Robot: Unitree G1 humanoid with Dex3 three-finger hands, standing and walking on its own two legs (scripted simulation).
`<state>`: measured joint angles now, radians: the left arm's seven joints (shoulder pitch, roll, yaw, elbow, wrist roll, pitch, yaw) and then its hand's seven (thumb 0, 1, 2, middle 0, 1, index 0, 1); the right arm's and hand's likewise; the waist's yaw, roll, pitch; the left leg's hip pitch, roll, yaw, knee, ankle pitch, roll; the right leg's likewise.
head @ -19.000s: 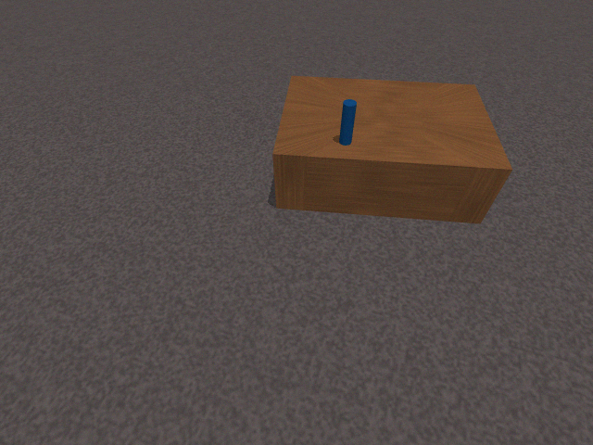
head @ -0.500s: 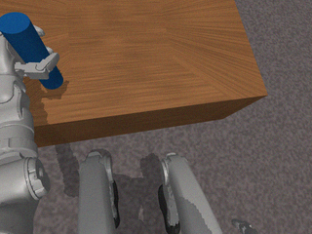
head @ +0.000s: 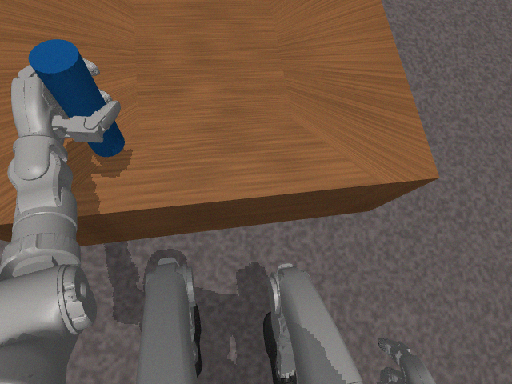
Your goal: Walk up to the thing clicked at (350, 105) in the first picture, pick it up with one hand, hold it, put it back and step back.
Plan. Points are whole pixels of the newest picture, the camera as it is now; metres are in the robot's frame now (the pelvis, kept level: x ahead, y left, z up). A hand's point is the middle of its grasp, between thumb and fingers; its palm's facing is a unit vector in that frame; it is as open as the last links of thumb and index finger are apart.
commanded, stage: lift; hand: left
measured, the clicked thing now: (86, 108) +0.49 +0.25 -0.01
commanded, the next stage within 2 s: hold in 1.80 s
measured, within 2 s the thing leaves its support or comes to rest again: neither
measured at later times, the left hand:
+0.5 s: hand (65, 97) +0.47 +0.25 +0.06, palm faces +0.16 -0.99 -0.02, open 7.9 cm
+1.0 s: hand out of the picture +0.39 +0.24 +0.17, palm faces +0.17 -0.99 -0.01, open 7.9 cm
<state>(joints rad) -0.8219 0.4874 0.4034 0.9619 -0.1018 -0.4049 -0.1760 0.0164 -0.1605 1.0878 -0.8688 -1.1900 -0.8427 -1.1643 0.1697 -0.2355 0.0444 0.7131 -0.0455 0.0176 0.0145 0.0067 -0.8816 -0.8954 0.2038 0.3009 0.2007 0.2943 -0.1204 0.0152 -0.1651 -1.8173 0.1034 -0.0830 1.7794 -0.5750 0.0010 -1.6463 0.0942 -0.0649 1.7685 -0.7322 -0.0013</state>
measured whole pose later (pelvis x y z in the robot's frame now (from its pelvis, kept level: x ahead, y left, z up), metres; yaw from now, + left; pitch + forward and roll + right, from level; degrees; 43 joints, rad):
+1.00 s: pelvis +0.02 +0.01 +0.15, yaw +6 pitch +19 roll -5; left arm -0.36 0.29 0.22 0.60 -0.18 -0.33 -0.13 0.02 -0.16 1.10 -0.86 -1.20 -0.84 -1.18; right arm 0.21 -0.23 0.01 0.70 0.02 -0.03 -0.02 0.01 -0.90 -0.90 0.20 0.30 0.20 0.29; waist -0.05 0.03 -0.12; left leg -1.12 0.06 -0.04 1.24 -0.45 0.01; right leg -0.95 0.05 -0.04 1.20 -0.58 0.01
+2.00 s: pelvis +0.05 +0.01 +0.21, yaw +7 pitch +9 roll -2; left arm -0.14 0.21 0.13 0.44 -0.20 -0.34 -0.14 0.02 -0.16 1.10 -0.87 -1.20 -0.84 -1.17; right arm 0.24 -0.23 0.00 0.68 0.01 -0.05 -0.02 0.01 -0.91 -0.90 0.20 0.30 0.20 0.29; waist -0.03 0.02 -0.05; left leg -0.70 0.05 0.00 0.91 -0.38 0.00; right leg -0.55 0.03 -0.01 0.88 -0.49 0.00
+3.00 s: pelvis +0.04 +0.01 +0.22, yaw +7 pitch +5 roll -2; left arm -0.11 0.20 0.11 0.43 -0.20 -0.34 -0.11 0.02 -0.16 1.10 -0.86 -1.20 -0.84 -1.18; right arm 0.24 -0.23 0.01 0.68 0.01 -0.07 -0.02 0.01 -0.91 -0.90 0.20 0.30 0.20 0.29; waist -0.02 0.02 -0.03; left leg -0.59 0.04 0.00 0.83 -0.33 0.00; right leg -0.45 0.02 0.00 0.80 -0.44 0.01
